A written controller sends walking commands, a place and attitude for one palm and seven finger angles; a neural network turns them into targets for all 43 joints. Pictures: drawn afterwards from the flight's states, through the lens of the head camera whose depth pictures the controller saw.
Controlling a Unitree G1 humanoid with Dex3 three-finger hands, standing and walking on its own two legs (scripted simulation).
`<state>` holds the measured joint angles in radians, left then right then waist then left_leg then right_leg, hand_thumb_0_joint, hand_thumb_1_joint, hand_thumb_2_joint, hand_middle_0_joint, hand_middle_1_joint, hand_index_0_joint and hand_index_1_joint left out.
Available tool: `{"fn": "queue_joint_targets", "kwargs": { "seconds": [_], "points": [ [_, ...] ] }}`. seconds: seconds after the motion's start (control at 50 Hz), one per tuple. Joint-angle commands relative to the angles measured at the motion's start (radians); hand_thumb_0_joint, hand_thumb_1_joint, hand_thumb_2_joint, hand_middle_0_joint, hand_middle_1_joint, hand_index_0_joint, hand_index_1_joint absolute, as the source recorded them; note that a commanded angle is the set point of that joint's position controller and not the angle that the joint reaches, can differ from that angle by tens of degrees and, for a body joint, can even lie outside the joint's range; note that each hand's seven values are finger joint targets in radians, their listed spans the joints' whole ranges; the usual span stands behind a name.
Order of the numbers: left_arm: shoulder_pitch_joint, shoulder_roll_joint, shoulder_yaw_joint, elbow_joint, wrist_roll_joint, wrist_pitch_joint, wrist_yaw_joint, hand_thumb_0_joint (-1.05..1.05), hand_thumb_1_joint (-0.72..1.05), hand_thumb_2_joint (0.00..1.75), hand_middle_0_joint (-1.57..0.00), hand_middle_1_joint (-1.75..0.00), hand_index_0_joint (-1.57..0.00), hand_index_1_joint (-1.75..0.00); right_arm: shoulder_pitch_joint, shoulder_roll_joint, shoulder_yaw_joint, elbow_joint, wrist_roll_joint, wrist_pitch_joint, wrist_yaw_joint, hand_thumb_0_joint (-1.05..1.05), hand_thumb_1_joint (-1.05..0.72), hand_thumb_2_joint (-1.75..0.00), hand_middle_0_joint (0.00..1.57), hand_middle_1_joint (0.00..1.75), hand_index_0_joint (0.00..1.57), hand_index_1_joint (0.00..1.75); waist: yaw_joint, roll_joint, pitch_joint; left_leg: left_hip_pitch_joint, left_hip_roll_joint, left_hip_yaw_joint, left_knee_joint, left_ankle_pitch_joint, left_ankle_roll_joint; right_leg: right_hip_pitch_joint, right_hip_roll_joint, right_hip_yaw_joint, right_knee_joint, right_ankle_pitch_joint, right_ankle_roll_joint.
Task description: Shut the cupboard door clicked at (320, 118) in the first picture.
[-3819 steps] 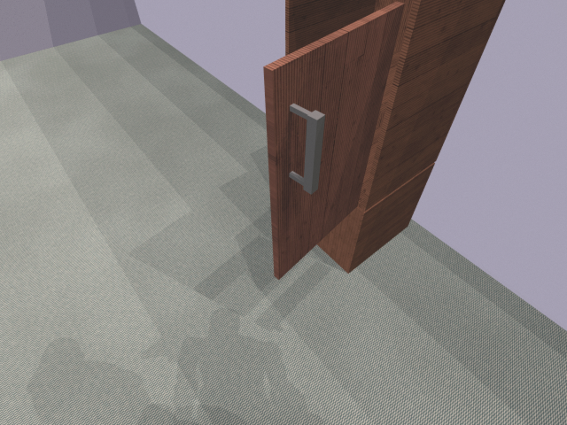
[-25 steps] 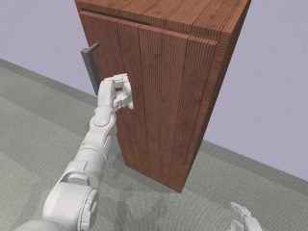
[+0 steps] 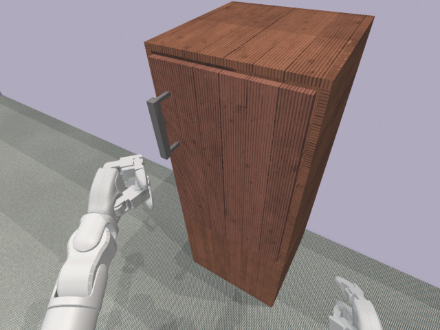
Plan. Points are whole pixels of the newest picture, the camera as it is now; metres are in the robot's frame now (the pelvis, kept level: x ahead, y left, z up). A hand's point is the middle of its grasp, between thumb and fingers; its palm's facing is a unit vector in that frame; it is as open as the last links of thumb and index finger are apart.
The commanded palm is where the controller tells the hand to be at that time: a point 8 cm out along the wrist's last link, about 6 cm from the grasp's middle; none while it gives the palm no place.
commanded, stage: draw the hand back to the body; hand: left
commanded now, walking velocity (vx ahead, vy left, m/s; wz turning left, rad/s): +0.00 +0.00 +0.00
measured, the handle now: (165, 126) +0.55 +0.17 +0.10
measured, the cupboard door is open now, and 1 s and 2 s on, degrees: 0 0 0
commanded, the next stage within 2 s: step back with the hand held close in 1.04 s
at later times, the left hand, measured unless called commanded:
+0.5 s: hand (64, 226) +0.22 +0.24 +0.16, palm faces +0.33 -0.88 -0.34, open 4.9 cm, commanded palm +0.17 +0.29 +0.18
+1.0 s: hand (29, 238) +0.20 +0.27 +0.17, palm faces +0.44 -0.81 -0.38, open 7.4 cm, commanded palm +0.15 +0.32 +0.19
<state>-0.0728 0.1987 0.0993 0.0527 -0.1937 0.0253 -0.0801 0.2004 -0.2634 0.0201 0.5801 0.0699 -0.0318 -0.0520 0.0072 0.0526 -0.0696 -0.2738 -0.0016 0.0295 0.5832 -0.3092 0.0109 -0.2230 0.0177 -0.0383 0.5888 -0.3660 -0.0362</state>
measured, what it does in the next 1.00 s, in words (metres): stands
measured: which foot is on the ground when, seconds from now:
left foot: down 0.00-1.00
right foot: down 0.00-1.00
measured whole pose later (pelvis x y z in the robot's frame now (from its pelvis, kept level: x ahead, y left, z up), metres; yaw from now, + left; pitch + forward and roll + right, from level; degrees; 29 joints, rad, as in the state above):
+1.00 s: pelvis +0.01 +0.02 +0.01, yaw +0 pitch -3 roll +0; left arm 0.46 0.33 0.32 -0.38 -0.07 -0.07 0.10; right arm 0.19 -0.22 0.02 0.62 0.02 -0.06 -0.07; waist 0.06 0.06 -0.01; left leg -0.12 -0.02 0.03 0.43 -0.25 0.03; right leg -0.06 0.00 -0.03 0.40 -0.29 -0.01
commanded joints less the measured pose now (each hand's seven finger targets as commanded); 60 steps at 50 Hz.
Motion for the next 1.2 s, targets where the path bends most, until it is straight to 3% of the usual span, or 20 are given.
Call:
{"fn": "queue_joint_targets", "kwargs": {
  "seconds": [0.0, 0.04, 0.06, 0.12, 0.2, 0.3, 0.36, 0.42, 0.46, 0.52, 0.64, 0.7, 0.8, 0.86, 0.92, 0.98, 1.1, 1.14, 1.16, 1.18],
  "points": [
    [-0.144, 0.166, 0.037, -0.270, 0.075, -0.098, 0.090, 0.00, 0.90, 0.90, -1.08, -1.26, -1.08, -1.26, -0.139, -0.063, -0.017, -0.152, -0.023, -0.037, -0.019, 0.00, -0.90, -0.90, 0.20, 0.30, 0.20, 0.30, 0.015, -0.079, -0.019, 0.119, -0.007, -0.020, -0.114, 0.186, 0.032, -0.029, -0.030, 0.042, -0.178, 0.314, 0.038],
    [-0.136, 0.188, 0.054, -0.314, 0.090, -0.106, 0.116, 0.00, 0.90, 0.90, -1.02, -1.20, -1.02, -1.20, -0.141, -0.058, -0.009, -0.151, -0.030, -0.023, -0.022, 0.00, -0.90, -0.90, 0.20, 0.30, 0.20, 0.30, 0.009, -0.051, -0.032, 0.149, -0.003, -0.021, -0.138, 0.174, 0.030, -0.001, -0.028, 0.042, -0.195, 0.275, 0.031],
    [-0.131, 0.199, 0.066, -0.324, 0.098, -0.112, 0.124, 0.00, 0.90, 0.90, -1.00, -1.17, -1.00, -1.17, -0.145, -0.059, -0.005, -0.152, -0.032, -0.019, -0.023, 0.00, -0.90, -0.90, 0.20, 0.30, 0.20, 0.30, 0.011, -0.064, -0.041, 0.161, -0.004, -0.021, -0.147, 0.172, 0.030, 0.005, -0.025, 0.038, -0.204, 0.264, 0.031],
    [-0.107, 0.224, 0.085, -0.411, 0.110, -0.130, 0.145, 0.00, 0.90, 0.90, -0.92, -1.08, -0.92, -1.08, -0.154, -0.055, -0.003, -0.156, -0.038, -0.021, -0.028, 0.00, -0.90, -0.90, 0.20, 0.30, 0.20, 0.30, 0.014, -0.002, -0.087, 0.214, 0.001, -0.023, -0.176, 0.189, 0.028, 0.047, -0.023, 0.034, -0.218, 0.259, 0.023],
    [-0.016, 0.219, 0.083, -0.489, 0.116, -0.140, 0.162, 0.00, 0.90, 0.90, -0.81, -0.96, -0.81, -0.96, -0.168, -0.053, -0.005, -0.153, -0.044, -0.033, -0.028, 0.00, -0.90, -0.90, 0.20, 0.30, 0.20, 0.30, 0.018, 0.036, -0.076, 0.244, 0.010, -0.029, -0.199, 0.203, 0.023, 0.068, -0.017, 0.029, -0.240, 0.256, 0.016],
    [0.122, 0.232, 0.129, -0.471, 0.118, -0.138, 0.170, 0.00, 0.90, 0.90, -0.67, -0.81, -0.67, -0.81, -0.172, -0.062, -0.008, -0.143, -0.049, -0.033, -0.028, 0.00, -0.90, -0.90, 0.20, 0.30, 0.20, 0.30, 0.028, -0.049, -0.009, 0.227, 0.013, -0.036, -0.224, 0.202, 0.024, 0.068, -0.010, 0.019, -0.263, 0.243, 0.019],
    [0.188, 0.263, 0.185, -0.483, 0.120, -0.145, 0.173, 0.00, 0.90, 0.90, -0.58, -0.72, -0.58, -0.72, -0.169, -0.062, -0.009, -0.140, -0.049, -0.027, -0.026, 0.00, -0.90, -0.90, 0.20, 0.30, 0.20, 0.30, 0.038, -0.060, -0.001, 0.215, 0.012, -0.038, -0.231, 0.204, 0.021, 0.079, -0.012, 0.013, -0.259, 0.238, 0.020],
    [0.267, 0.300, 0.242, -0.555, 0.119, -0.155, 0.173, 0.00, 0.90, 0.90, -0.50, -0.63, -0.50, -0.63, -0.168, -0.061, -0.016, -0.144, -0.051, -0.032, -0.024, 0.00, -0.90, -0.90, 0.20, 0.30, 0.20, 0.30, 0.050, -0.002, -0.039, 0.221, 0.011, -0.034, -0.222, 0.260, 0.021, 0.117, -0.018, 0.016, -0.247, 0.296, 0.018],
    [0.321, 0.318, 0.279, -0.582, 0.117, -0.163, 0.176, 0.00, 0.90, 0.90, -0.45, -0.57, -0.45, -0.57, -0.164, -0.058, -0.020, -0.143, -0.051, -0.034, -0.021, 0.00, -0.90, -0.90, 0.20, 0.30, 0.20, 0.30, 0.055, -0.020, -0.047, 0.217, 0.011, -0.036, -0.215, 0.278, 0.019, 0.125, -0.016, 0.014, -0.243, 0.310, 0.018],
    [0.385, 0.344, 0.321, -0.644, 0.116, -0.170, 0.180, 0.00, 0.90, 0.90, -0.36, -0.48, -0.36, -0.48, -0.162, -0.058, -0.026, -0.144, -0.050, -0.047, -0.020, 0.00, -0.90, -0.90, 0.20, 0.30, 0.20, 0.30, 0.058, 0.022, -0.046, 0.218, 0.013, -0.032, -0.204, 0.314, 0.019, 0.127, -0.020, 0.015, -0.239, 0.340, 0.019],
    [0.495, 0.355, 0.384, -0.645, 0.110, -0.171, 0.191, 0.00, 0.90, 0.90, -0.20, -0.30, -0.20, -0.30, -0.145, -0.058, -0.040, -0.134, -0.044, -0.061, -0.023, 0.00, -0.90, -0.90, 0.20, 0.30, 0.20, 0.30, 0.055, 0.015, 0.023, 0.198, 0.020, -0.026, -0.200, 0.296, 0.016, 0.089, -0.017, 0.017, -0.251, 0.312, 0.020],
    [0.424, 0.293, 0.308, -0.623, 0.121, -0.168, 0.190, 0.00, 0.90, 0.90, -0.20, -0.30, -0.20, -0.30, -0.141, -0.072, -0.044, -0.121, -0.046, -0.074, -0.023, 0.00, -0.90, -0.90, 0.20, 0.30, 0.20, 0.30, 0.032, 0.019, 0.074, 0.204, 0.020, -0.029, -0.205, 0.262, 0.019, 0.038, -0.017, 0.013, -0.266, 0.270, 0.024],
    [0.400, 0.322, 0.325, -0.609, 0.126, -0.167, 0.202, 0.00, 0.90, 0.90, -0.20, -0.30, -0.20, -0.30, -0.135, -0.080, -0.049, -0.117, -0.050, -0.081, -0.033, 0.00, -0.90, -0.90, 0.20, 0.30, 0.20, 0.30, 0.043, -0.040, 0.022, 0.223, 0.015, -0.033, -0.208, 0.260, 0.029, 0.061, -0.018, 0.014, -0.259, 0.272, 0.025],
    [0.415, 0.347, 0.353, -0.649, 0.127, -0.175, 0.203, 0.00, 0.90, 0.90, -0.20, -0.30, -0.20, -0.30, -0.139, -0.069, -0.043, -0.123, -0.055, -0.082, -0.033, 0.00, -0.90, -0.90, 0.20, 0.30, 0.20, 0.30, 0.057, -0.023, -0.031, 0.225, 0.008, -0.031, -0.201, 0.290, 0.027, 0.101, -0.022, 0.015, -0.243, 0.309, 0.023],
    [0.431, 0.350, 0.358, -0.679, 0.125, -0.172, 0.203, 0.00, 0.90, 0.90, -0.20, -0.30, -0.20, -0.30, -0.144, -0.061, -0.036, -0.123, -0.055, -0.083, -0.030, 0.00, -0.90, -0.90, 0.20, 0.30, 0.20, 0.30, 0.060, 0.047, -0.040, 0.222, 0.009, -0.032, -0.199, 0.324, 0.019, 0.123, -0.025, 0.020, -0.240, 0.341, 0.019],
    [0.452, 0.345, 0.363, -0.666, 0.124, -0.164, 0.203, 0.00, 0.90, 0.90, -0.20, -0.30, -0.20, -0.30, -0.145, -0.056, -0.032, -0.120, -0.056, -0.082, -0.026, 0.00, -0.90, -0.90, 0.20, 0.30, 0.20, 0.30, 0.058, 0.065, 0.009, 0.209, 0.011, -0.030, -0.197, 0.342, 0.014, 0.109, -0.022, 0.016, -0.243, 0.355, 0.017],
    [0.482, 0.325, 0.360, -0.597, 0.115, -0.146, 0.193, 0.00, 0.90, 0.90, -0.20, -0.30, -0.20, -0.30, -0.140, -0.063, -0.040, -0.123, -0.054, -0.063, -0.024, 0.00, -0.90, -0.90, 0.20, 0.30, 0.20, 0.30, 0.057, -0.021, 0.038, 0.201, 0.019, -0.024, -0.198, 0.360, 0.019, 0.100, -0.019, 0.014, -0.254, 0.377, 0.023],
    [0.468, 0.315, 0.346, -0.605, 0.116, -0.149, 0.190, 0.00, 0.90, 0.90, -0.20, -0.30, -0.20, -0.30, -0.141, -0.062, -0.041, -0.127, -0.053, -0.056, -0.024, 0.00, -0.90, -0.90, 0.20, 0.30, 0.20, 0.30, 0.052, -0.024, 0.027, 0.208, 0.019, -0.022, -0.202, 0.340, 0.020, 0.098, -0.021, 0.015, -0.252, 0.355, 0.026],
    [0.325, 0.466, 0.472, -0.696, 0.126, -0.191, 0.199, 0.00, 0.90, 0.90, -0.20, -0.30, -0.20, -0.30, -0.128, -0.090, -0.050, -0.157, -0.042, -0.038, -0.022, 0.00, -0.90, -0.90, 0.20, 0.30, 0.20, 0.30, 0.025, 0.004, 0.040, 0.146, 0.045, -0.045, -0.146, 0.272, 0.044, 0.042, -0.077, 0.112, -0.290, 0.418, 0.022],
    [0.427, 0.393, 0.415, -0.610, 0.123, -0.197, 0.193, 0.00, 0.90, 0.90, -0.20, -0.30, -0.20, -0.30, -0.126, -0.078, -0.049, -0.133, -0.049, -0.027, -0.028, 0.00, -0.90, -0.90, 0.20, 0.30, 0.20, 0.30, 0.014, -0.039, 0.022, 0.149, 0.041, -0.058, -0.121, 0.271, 0.043, 0.038, -0.107, 0.118, -0.282, 0.454, 0.012]
  ]
}}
